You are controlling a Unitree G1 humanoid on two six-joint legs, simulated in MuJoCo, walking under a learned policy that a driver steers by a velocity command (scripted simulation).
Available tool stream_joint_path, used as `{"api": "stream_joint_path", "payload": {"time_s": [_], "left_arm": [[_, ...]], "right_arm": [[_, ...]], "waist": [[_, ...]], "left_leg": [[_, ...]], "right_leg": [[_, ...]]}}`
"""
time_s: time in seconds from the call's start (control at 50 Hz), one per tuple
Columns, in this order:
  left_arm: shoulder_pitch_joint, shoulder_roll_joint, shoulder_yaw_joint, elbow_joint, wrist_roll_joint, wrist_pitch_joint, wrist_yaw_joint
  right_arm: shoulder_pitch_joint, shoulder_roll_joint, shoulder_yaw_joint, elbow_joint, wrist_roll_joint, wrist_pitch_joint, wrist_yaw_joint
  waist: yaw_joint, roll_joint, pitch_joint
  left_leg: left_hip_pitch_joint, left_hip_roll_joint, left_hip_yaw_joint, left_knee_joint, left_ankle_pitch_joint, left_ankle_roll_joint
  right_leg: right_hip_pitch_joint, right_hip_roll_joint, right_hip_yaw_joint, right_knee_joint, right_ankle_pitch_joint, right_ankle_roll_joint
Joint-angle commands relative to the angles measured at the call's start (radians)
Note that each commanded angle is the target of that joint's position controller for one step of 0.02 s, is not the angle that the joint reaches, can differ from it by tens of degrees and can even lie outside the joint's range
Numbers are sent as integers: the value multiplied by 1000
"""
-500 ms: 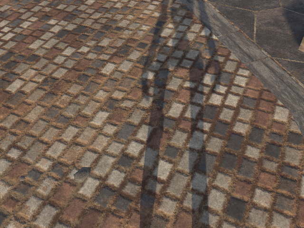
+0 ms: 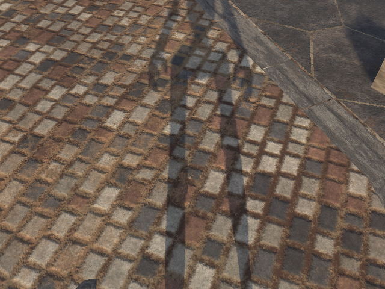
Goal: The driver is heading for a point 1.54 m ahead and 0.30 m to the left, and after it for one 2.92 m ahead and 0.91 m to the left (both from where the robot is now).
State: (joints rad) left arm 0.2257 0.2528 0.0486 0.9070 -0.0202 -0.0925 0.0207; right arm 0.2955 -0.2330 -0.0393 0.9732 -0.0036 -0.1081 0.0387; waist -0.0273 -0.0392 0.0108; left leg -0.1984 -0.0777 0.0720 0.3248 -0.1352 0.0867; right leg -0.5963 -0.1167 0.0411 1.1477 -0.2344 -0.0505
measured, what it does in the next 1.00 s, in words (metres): walks ahead: right foot, then left foot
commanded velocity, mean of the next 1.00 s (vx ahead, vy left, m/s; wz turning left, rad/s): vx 0.50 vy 0.00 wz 0.00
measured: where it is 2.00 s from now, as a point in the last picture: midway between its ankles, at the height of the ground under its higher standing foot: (193, 158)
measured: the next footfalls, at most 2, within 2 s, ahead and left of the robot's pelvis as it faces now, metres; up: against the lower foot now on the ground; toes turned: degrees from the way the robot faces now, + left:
right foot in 0.34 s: +0.38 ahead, -0.16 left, +0.00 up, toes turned -2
left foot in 0.90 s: +0.69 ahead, +0.08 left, +0.00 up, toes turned +3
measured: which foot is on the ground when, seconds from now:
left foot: down 0.00-0.36, up 0.38-0.88, down 0.90-1.00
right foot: up 0.00-0.32, down 0.34-0.92, up 0.94-1.00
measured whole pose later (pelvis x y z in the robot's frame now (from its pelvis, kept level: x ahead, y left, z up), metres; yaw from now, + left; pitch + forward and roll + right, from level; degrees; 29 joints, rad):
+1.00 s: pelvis +0.57 -0.01 -0.01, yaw +1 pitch +2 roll -1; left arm 0.33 0.25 0.05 0.98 -0.03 -0.09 0.00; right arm 0.12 -0.25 -0.06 0.87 0.01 -0.10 0.03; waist 0.01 -0.02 0.03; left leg -0.41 -0.01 0.06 0.53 -0.15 0.06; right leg -0.32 -0.02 0.04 1.14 -0.43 -0.04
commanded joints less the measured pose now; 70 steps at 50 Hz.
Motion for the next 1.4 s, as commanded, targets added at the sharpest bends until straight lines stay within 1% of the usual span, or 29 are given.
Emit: {"api": "stream_joint_path", "payload": {"time_s": [0.02,0.12,0.22,0.28,0.32,0.34,0.36,0.38,0.4,0.42,0.44,0.46,0.5,0.56,0.68,0.78,0.84,0.88,0.9,0.92,0.94,0.96,0.98,1.02,1.06,1.1,1.24,1.34,1.4], "left_arm": [[48,51,19,-37,14,10,5],[-149,31,13,-91,11,-6,-14],[-290,31,2,-143,-2,-15,-44],[-278,61,8,-160,-4,-26,-60],[-102,119,39,-115,-3,-31,-58],[94,182,65,-62,3,-31,-50],[251,290,93,-31,24,-25,-45],[276,241,77,-21,17,-22,-49],[201,172,53,-30,11,-24,-48],[102,137,41,-54,11,-22,-46],[30,108,31,-64,17,-21,-50],[-6,82,24,-67,24,-25,-53],[-5,73,23,-50,25,-30,-58],[43,113,34,-21,24,-33,-43],[131,132,34,16,12,-17,-18],[208,143,41,63,2,3,-11],[186,161,50,66,0,17,-5],[145,156,47,56,3,28,-5],[147,125,31,37,16,29,-5],[265,1,-5,26,19,9,-16],[243,46,2,41,5,-18,-22],[155,123,23,14,-23,-33,-27],[87,130,24,-3,-25,-38,-23],[64,110,36,-3,-3,-20,-9],[101,62,32,7,2,7,-7],[62,62,36,-9,7,18,-3],[-184,37,26,-82,10,6,-21],[-320,41,15,-137,1,-6,-49],[-275,81,27,-143,-1,-21,-59]], "right_arm": [[-26,-128,-22,-46,0,-19,-20],[67,-153,-25,-28,12,-1,-43],[161,-163,-30,8,21,20,-48],[157,-180,-40,12,23,36,-51],[115,-183,-39,-1,19,46,-50],[107,-151,-25,-19,9,47,-50],[211,-46,7,-38,5,29,-41],[215,-34,16,-26,17,1,-37],[122,-141,-13,-53,45,-17,-33],[44,-159,-17,-77,52,-24,-35],[3,-149,-20,-82,37,-21,-41],[11,-137,-28,-79,26,-8,-46],[51,-87,-25,-65,23,20,-47],[-18,-87,-30,-92,15,35,-51],[-243,-61,-23,-154,14,22,-35],[-368,-68,-16,-204,24,12,-10],[-335,-100,-26,-210,26,2,3],[-122,-161,-61,-148,23,0,-3],[68,-226,-85,-102,13,2,-12],[173,-316,-106,-76,0,8,-15],[169,-240,-80,-78,9,9,-11],[81,-190,-63,-89,16,6,-12],[-6,-158,-53,-112,14,6,-13],[-100,-101,-35,-120,-4,1,-6],[-87,-103,-37,-103,-4,-5,-4],[-53,-131,-43,-84,-3,-9,-15],[57,-155,-43,-40,11,6,-44],[144,-162,-49,7,20,27,-49],[125,-183,-59,8,26,42,-55]], "waist": [[50,81,54],[-11,76,62],[-58,80,92],[-28,104,74],[76,123,-35],[154,98,-172],[144,-113,-347],[146,-213,-427],[137,-151,-289],[111,-88,-181],[80,-15,-108],[43,-26,-73],[10,-38,-50],[8,-14,0],[70,-17,48],[101,-18,88],[60,-37,56],[-56,-42,-76],[-122,25,-216],[-77,274,-349],[-91,275,-400],[-76,220,-247],[-49,140,-153],[17,107,-57],[43,127,-45],[47,108,-14],[-20,96,44],[-59,91,89],[-7,117,60]], "left_leg": [[-54,290,-253,-251,10,172],[35,262,-169,-244,77,127],[186,306,-157,-184,89,116],[266,344,-170,-105,193,95],[253,298,-122,108,516,61],[119,243,-76,352,493,27],[-301,97,-13,769,141,-51],[-477,18,-152,955,-418,-55],[-569,87,-200,1032,-382,-32],[-570,144,-165,1006,-289,-20],[-527,182,-146,939,-213,-22],[-463,215,-150,876,-164,-24],[-390,227,-139,823,-122,-35],[-467,236,-130,707,-19,-61],[-473,193,-84,349,249,-74],[-506,171,-84,224,196,-49],[-416,142,-64,187,86,-12],[-101,73,-5,165,73,30],[211,189,-134,200,89,84],[577,433,-609,112,-93,243],[602,469,-819,-19,-179,255],[482,439,-672,-28,-188,200],[325,401,-530,-47,-118,165],[87,322,-360,-116,7,128],[8,300,-294,-167,61,140],[-2,295,-247,-198,114,153],[77,261,-138,-222,148,110],[226,319,-154,-161,170,110],[268,345,-194,-69,303,90]], "right_leg": [[-80,-59,30,-110,128,26],[-90,-13,-16,-436,353,44],[-95,21,-33,-588,310,35],[-36,44,-43,-642,194,-3],[225,107,-95,-671,159,-47],[518,56,-39,-636,181,-95],[958,-212,387,-656,61,-245],[1039,-299,712,-826,-30,-294],[934,-260,592,-841,-48,-234],[778,-225,439,-857,34,-199],[628,-184,333,-895,121,-183],[530,-146,255,-929,168,-167],[438,-109,178,-984,209,-174],[428,-105,114,-1025,294,-191],[474,-67,16,-1051,264,-148],[630,-129,22,-996,269,-142],[693,-157,25,-912,424,-117],[648,-93,-29,-662,713,-80],[464,-36,-70,-386,552,-44],[47,148,-84,10,24,30],[-79,160,69,157,-335,19],[-169,98,73,207,-284,1],[-156,40,42,168,-186,-8],[-47,-28,32,45,-63,-6],[16,-40,23,-6,-23,4],[-29,-46,17,-78,47,22],[-78,-2,-28,-478,356,45],[-107,26,-32,-606,291,26],[5,59,-34,-660,185,-2]]}}
Keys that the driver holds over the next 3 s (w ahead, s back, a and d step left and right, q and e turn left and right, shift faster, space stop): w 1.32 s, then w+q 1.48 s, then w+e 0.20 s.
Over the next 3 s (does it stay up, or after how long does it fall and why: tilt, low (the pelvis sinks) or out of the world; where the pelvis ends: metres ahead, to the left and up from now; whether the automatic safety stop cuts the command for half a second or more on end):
stays up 1.56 0.31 -0.02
